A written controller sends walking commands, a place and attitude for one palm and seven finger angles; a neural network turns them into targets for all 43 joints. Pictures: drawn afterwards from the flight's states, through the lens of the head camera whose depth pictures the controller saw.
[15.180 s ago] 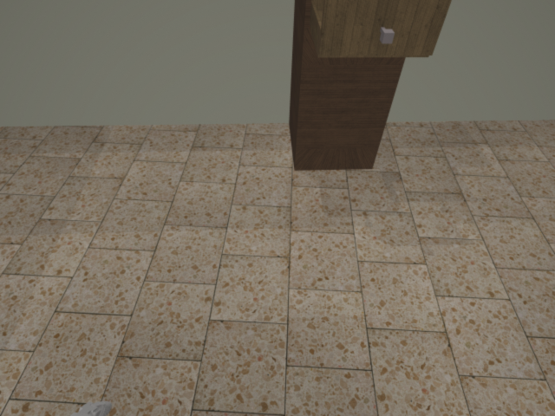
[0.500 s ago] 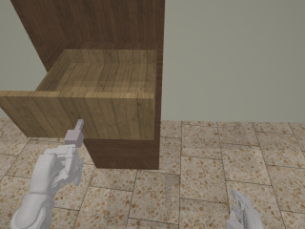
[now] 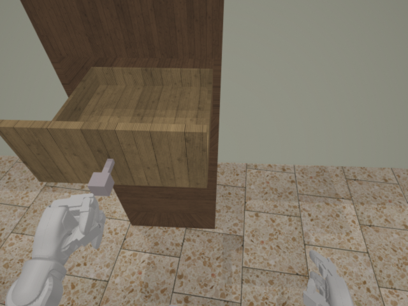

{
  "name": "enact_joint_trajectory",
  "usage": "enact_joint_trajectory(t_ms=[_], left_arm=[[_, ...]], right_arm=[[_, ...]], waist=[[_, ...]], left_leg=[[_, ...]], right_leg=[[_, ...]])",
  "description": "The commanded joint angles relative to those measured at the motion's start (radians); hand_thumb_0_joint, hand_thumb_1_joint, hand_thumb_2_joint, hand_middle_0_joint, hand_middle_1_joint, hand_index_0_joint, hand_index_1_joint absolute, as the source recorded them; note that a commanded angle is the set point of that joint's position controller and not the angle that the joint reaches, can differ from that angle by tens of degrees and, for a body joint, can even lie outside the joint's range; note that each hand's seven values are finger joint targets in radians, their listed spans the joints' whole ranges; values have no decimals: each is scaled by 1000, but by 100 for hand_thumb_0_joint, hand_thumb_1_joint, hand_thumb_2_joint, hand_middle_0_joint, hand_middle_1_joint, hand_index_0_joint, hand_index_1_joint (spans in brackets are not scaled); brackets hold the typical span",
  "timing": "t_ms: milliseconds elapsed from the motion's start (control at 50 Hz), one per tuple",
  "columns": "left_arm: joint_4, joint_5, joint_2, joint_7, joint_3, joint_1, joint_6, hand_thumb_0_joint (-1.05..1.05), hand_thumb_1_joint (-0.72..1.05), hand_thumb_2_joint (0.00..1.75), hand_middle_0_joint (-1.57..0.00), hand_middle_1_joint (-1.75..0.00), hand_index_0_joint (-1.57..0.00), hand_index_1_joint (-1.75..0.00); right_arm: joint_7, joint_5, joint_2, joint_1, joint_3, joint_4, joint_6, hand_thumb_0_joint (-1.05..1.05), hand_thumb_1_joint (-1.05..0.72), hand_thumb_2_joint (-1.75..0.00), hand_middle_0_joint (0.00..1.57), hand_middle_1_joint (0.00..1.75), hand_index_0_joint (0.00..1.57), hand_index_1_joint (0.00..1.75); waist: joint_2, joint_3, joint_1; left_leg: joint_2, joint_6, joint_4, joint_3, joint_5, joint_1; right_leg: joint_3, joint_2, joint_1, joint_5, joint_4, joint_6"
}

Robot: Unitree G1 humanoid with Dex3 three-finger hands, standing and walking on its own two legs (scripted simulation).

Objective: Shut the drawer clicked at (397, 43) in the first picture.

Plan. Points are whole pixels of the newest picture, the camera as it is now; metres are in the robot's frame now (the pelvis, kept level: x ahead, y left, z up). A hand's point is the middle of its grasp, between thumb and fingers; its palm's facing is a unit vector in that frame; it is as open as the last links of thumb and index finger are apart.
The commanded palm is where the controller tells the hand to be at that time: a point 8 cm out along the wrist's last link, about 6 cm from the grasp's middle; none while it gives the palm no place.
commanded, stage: push the drawer shut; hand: left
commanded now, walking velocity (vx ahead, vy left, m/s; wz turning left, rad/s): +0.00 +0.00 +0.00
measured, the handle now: (104, 176) +0.33 +0.21 +0.10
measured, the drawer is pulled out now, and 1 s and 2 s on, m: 0.26 0.14 0.03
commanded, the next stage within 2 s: none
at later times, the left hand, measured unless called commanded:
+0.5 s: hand (106, 201) +0.28 +0.20 +0.10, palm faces +0.01 -1.00 -0.04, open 3.1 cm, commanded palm +0.28 +0.25 +0.10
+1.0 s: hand (121, 163) +0.37 +0.19 +0.10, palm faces +0.00 -1.00 -0.03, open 3.1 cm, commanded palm +0.35 +0.25 +0.10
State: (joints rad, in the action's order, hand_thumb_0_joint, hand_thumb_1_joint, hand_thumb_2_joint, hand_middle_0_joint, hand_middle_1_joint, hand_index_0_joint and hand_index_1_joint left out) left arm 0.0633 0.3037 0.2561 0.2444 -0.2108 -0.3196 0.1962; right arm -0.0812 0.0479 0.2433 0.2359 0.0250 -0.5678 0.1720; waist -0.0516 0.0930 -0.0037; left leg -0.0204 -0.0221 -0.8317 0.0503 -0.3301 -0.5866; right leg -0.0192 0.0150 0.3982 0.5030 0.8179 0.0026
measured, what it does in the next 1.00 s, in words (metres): stands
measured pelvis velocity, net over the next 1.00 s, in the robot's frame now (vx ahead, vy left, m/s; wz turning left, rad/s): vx -0.01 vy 0.01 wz -0.02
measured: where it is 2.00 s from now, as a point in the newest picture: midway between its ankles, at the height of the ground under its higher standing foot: outside the picture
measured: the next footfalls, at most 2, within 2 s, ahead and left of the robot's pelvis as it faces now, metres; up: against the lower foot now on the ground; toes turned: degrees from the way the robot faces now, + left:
none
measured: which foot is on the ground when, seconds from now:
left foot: down 0.00-1.00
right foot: down 0.00-1.00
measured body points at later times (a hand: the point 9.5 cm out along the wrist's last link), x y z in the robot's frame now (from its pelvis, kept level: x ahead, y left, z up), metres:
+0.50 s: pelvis -0.02 +0.00 +0.00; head +0.00 -0.01 +0.45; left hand +0.27 +0.25 +0.10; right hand +0.15 -0.24 -0.08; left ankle +0.06 +0.13 -0.70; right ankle -0.05 -0.12 -0.70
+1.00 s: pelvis -0.01 +0.01 +0.00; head +0.02 +0.00 +0.45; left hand +0.36 +0.25 +0.10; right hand +0.10 -0.25 -0.10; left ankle +0.06 +0.13 -0.70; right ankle -0.05 -0.12 -0.70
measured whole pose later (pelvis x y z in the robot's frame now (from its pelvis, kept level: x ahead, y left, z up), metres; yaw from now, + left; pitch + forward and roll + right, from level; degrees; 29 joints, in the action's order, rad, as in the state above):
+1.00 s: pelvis -0.01 +0.01 +0.00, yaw -1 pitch +6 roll -1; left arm -0.58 0.22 0.32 0.22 -0.24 0.36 0.21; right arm -0.07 0.05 0.26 0.29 0.02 -0.65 0.08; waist -0.04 0.05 -0.04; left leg -0.03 -0.01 -0.80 0.04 -0.29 -0.62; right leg -0.01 0.02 0.45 0.46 0.79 0.00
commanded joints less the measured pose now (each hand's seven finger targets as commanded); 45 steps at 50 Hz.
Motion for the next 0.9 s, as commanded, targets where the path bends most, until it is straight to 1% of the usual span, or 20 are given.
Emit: enact_joint_trajectory(t_ms=[0,80,100,160,200,240,280,300,380,400,460,500,540,600,640,700,740,800,860,880], left_arm=[[176,17,150,4,-61,267,67,0,90,90,-140,-160,-140,-160],[122,17,174,10,-90,274,50,0,90,90,-140,-160,-140,-160],[95,14,189,7,-98,264,44,0,90,90,-140,-160,-140,-160],[100,12,172,2,-78,375,41,0,90,90,-140,-160,-140,-160],[84,10,182,-8,-87,383,47,0,90,90,-140,-160,-140,-160],[79,3,157,-8,-51,463,55,0,90,90,-140,-160,-140,-160],[48,-3,179,-11,-64,498,58,0,90,90,-140,-160,-140,-160],[35,-5,188,-14,-64,517,60,0,90,90,-140,-160,-140,-160],[-8,-11,175,-10,-41,624,60,0,90,90,-140,-160,-140,-160],[-29,-14,193,-15,-52,629,61,0,90,90,-140,-160,-140,-160],[-62,-19,174,-18,-20,731,58,0,90,90,-140,-160,-140,-160],[-112,-28,211,-29,-45,756,59,0,90,90,-140,-160,-140,-160],[-130,-29,163,-28,-3,800,58,0,90,90,-140,-160,-140,-160],[-204,-41,196,-39,-22,864,56,0,90,90,-140,-160,-140,-160],[-227,-44,178,-39,4,939,58,0,90,90,-140,-160,-140,-160],[-306,-51,234,-44,-52,942,59,0,90,90,-140,-160,-140,-160],[-320,-53,196,-39,-19,983,60,0,90,90,-140,-160,-140,-160],[-392,-55,260,-39,-79,998,64,0,90,90,-140,-160,-140,-160],[-405,-55,221,-27,-45,1046,69,0,90,90,-140,-160,-140,-160],[-416,-53,242,-29,-69,1051,70,0,90,90,-140,-160,-140,-160]], right_arm=[[-12,2,126,-92,-43,141,59,0,-90,-90,20,30,20,30],[-12,4,126,-93,-46,140,57,0,-90,-90,20,30,20,30],[-11,1,130,-91,-43,138,51,0,-90,-90,20,30,20,30],[-10,5,127,-96,-43,135,47,0,-90,-90,20,30,20,30],[-11,0,131,-92,-44,130,46,0,-90,-90,20,30,20,30],[-11,4,129,-95,-45,124,47,0,-90,-90,20,30,20,30],[-14,4,134,-93,-46,113,46,0,-90,-90,20,30,20,30],[-15,1,136,-90,-45,107,44,0,-90,-90,20,30,20,30],[-18,5,133,-95,-42,98,43,0,-90,-90,20,30,20,30],[-19,4,138,-88,-42,90,41,0,-90,-90,20,30,20,30],[-22,7,135,-91,-39,84,39,0,-90,-90,20,30,20,30],[-24,5,144,-81,-39,71,33,0,-90,-90,20,30,20,30],[-22,7,139,-82,-39,77,31,0,-90,-90,20,30,20,30],[-22,6,147,-70,-38,62,21,0,-90,-90,20,30,20,30],[-21,7,144,-68,-36,62,16,0,-90,-90,20,30,20,30],[-19,4,152,-48,-40,53,3,0,-90,-90,20,30,20,30],[-13,6,145,-44,-40,58,-2,0,-90,-90,20,30,20,30],[-11,2,156,-19,-43,48,-17,0,-90,-90,20,30,20,30],[-3,4,150,-7,-47,53,-28,0,-90,-90,20,30,20,30],[-2,3,152,1,-50,50,-31,0,-90,-90,20,30,20,30]], waist=[[29,102,-33],[7,151,-10],[35,136,-9],[6,125,-23],[47,127,-23],[23,125,-37],[11,127,-38],[47,123,-42],[2,133,-47],[34,133,-48],[-13,132,-57],[29,125,-56],[8,147,-59],[41,134,-65],[13,155,-68],[42,167,-58],[8,177,-62],[50,182,-55],[13,201,-63],[13,211,-59]], left_leg=[[20,55,103,-26,93,236],[22,51,116,-31,128,260],[22,55,116,-29,126,242],[22,51,121,-30,118,258],[21,54,123,-25,105,247],[22,52,125,-27,94,263],[20,50,130,-24,76,267],[20,57,126,-22,73,256],[21,51,137,-21,50,282],[19,55,137,-17,42,269],[21,49,144,-15,14,286],[19,52,147,-11,0,267],[20,50,148,-16,6,288],[19,52,151,-10,-21,268],[22,49,153,-10,-24,279],[20,51,148,-10,-6,269],[20,48,147,-14,12,284],[18,51,138,-12,44,262],[19,48,134,-17,67,284],[18,48,130,-19,79,285]], right_leg=[[-18,9,151,-243,-177,-12],[-18,5,115,-285,-174,-8],[-14,5,107,-287,-181,-9],[-19,7,132,-279,-179,-10],[-17,9,127,-255,-186,-11],[-17,8,147,-243,-186,-11],[-16,8,153,-214,-190,-9],[-10,8,149,-211,-196,-11],[-12,8,162,-182,-200,-6],[-11,9,156,-172,-203,-8],[-11,8,177,-148,-204,-4],[-9,9,170,-131,-209,-4],[-9,8,176,-141,-207,-4],[-8,10,182,-120,-210,-6],[-7,8,186,-119,-204,-2],[-5,12,171,-129,-207,-2],[-8,11,176,-150,-202,0],[-5,15,161,-176,-200,0],[-7,17,170,-206,-194,2],[-5,16,165,-219,-193,1]])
